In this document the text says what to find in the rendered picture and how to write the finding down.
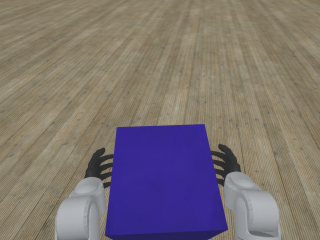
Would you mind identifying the carton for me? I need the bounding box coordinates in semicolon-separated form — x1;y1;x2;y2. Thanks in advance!
105;124;228;240

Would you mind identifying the right robot forearm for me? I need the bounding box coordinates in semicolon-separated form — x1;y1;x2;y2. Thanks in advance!
224;171;282;240

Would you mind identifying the left robot forearm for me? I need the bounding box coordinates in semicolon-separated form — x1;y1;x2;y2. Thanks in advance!
54;177;107;240

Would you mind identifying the robot right hand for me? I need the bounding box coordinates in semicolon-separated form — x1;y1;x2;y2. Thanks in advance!
210;144;241;187

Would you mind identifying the robot left hand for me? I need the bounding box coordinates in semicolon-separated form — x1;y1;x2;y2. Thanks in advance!
84;147;114;189

